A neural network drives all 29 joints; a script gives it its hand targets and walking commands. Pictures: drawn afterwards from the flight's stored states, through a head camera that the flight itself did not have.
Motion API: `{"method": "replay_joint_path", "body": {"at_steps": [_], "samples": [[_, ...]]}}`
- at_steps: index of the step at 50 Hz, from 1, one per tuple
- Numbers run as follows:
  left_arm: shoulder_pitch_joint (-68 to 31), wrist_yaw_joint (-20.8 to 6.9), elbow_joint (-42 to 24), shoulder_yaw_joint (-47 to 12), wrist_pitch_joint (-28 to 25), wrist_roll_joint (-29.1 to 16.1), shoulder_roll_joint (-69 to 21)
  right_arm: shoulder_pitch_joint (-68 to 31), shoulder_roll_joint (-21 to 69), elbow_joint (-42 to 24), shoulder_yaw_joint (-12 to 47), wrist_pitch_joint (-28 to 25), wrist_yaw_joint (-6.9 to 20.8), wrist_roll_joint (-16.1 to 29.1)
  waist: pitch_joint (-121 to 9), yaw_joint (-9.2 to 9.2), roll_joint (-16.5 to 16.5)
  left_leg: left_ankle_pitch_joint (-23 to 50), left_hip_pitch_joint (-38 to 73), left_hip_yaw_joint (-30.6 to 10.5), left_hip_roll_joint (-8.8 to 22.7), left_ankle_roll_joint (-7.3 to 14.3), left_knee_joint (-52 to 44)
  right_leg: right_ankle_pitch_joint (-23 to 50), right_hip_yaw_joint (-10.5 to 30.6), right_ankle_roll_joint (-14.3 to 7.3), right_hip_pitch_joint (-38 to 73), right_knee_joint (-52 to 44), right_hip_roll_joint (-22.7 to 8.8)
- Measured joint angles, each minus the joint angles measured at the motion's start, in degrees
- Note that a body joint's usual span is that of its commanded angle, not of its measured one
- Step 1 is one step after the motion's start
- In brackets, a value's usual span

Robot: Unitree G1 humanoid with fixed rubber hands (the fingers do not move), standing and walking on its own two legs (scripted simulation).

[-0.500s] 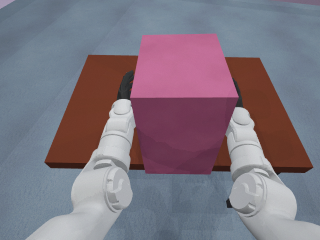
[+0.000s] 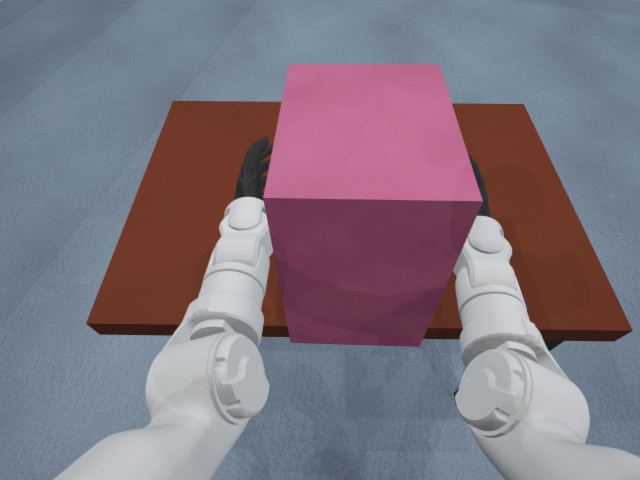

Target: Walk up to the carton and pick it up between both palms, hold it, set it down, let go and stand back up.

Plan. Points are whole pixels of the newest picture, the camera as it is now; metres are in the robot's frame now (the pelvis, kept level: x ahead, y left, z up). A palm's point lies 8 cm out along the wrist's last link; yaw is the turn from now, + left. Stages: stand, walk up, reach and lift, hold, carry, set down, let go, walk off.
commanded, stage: set down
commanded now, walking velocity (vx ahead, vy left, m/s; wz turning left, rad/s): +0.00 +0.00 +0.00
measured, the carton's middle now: (358, 215) +0.43 -0.07 +0.06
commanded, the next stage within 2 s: none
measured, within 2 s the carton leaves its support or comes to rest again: rests again in 0.02 s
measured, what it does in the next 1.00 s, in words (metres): stands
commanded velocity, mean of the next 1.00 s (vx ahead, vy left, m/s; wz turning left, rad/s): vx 0.00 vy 0.00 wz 0.00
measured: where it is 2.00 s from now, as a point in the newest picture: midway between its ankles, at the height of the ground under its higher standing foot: outside the picture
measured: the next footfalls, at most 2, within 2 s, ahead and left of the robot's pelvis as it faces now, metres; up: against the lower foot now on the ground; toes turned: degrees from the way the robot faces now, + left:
none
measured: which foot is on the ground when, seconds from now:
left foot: down 0.00-1.00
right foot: down 0.00-1.00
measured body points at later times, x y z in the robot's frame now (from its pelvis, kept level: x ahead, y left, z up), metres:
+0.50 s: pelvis +0.00 +0.00 +0.00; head +0.07 +0.01 +0.45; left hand +0.47 +0.06 +0.09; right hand +0.41 -0.22 +0.08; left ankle -0.04 +0.12 -0.75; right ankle +0.00 -0.11 -0.75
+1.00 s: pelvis +0.00 +0.00 +0.00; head +0.07 +0.00 +0.45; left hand +0.47 +0.06 +0.08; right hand +0.41 -0.22 +0.08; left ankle -0.04 +0.12 -0.75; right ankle +0.00 -0.11 -0.75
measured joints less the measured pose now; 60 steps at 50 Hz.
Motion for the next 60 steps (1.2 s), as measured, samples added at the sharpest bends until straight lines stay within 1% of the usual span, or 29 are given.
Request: {"method": "replay_joint_path", "body": {"at_steps": [16, 28, 42, 48, 52, 55, 57, 60], "samples": [[0.6, -0.8, -1.7, 0.9, -1.6, 1.4, -0.8, 1.2, 0.8, -2.3, 0.1, -0.9, 0.4, -0.7, 1.1, 0.24, -0.1, 0.0, 0.5, 0.4, 0.1, 0.0, -0.3, 0.1, -0.2, 0.0, 0.2, -0.2, 0.0], [0.7, -1.5, -2.5, 1.7, -1.9, 2.2, -1.2, 1.2, 1.4, -3.7, -0.7, -0.7, 1.0, -1.6, 1.7, 0.38, -0.3, 0.3, 0.9, 0.6, 0.0, 0.0, -0.8, 0.2, -0.3, -0.1, 0.4, -0.3, -0.1], [1.3, -2.2, -3.3, 2.3, -2.3, 3.3, -1.5, 1.8, 2.1, -4.7, -1.2, -0.7, 1.5, -2.2, 2.1, 0.56, -0.4, 0.0, 1.7, 0.7, 0.1, 0.0, -0.9, -0.1, -0.5, -0.1, 1.0, -0.2, -0.1], [1.3, -2.1, -3.1, 2.2, -2.7, 3.3, -1.4, 1.7, 1.9, -4.3, -0.9, -0.9, 1.3, -1.7, 2.2, 0.72, -0.3, -0.1, 1.8, 1.0, 0.2, 0.0, -0.7, -0.1, -0.4, -0.1, 1.0, 0.0, -0.1], [1.2, -1.5, -2.1, 1.4, -3.0, 2.9, -0.6, 1.3, 1.2, -2.8, 0.2, -1.2, 1.2, -0.7, 2.1, 0.81, -0.4, -0.2, 1.5, 1.3, 0.2, 0.0, -0.5, 0.0, -0.1, -0.2, 0.6, 0.2, 0.0], [0.8, -0.5, -0.2, -0.4, -3.1, 1.9, 0.9, 0.6, -0.2, -0.1, 2.2, -1.4, 0.8, 1.2, 1.6, 0.93, -0.5, -0.3, 0.8, 1.8, 0.4, 0.0, -0.1, 0.2, 0.3, -0.2, -0.3, 0.4, 0.1], [0.3, 0.8, 2.0, -3.2, -3.1, -0.3, 2.4, 0.1, -1.8, 2.6, 5.2, -1.4, -0.1, 3.9, 0.9, 1.10, -0.6, -0.4, -0.4, 2.2, 0.6, -0.1, 0.4, 0.4, 0.7, -0.3, -1.5, 0.6, 0.3], [-1.1, 2.9, 6.6, -9.0, -3.5, -5.3, 5.4, -1.4, -4.8, 7.5, 11.4, -1.3, -2.2, 10.3, -1.0, 1.55, -0.5, -1.0, -3.9, 2.7, 1.0, -0.1, 2.3, 0.6, 1.2, -0.5, -4.9, 1.6, 0.7]]}}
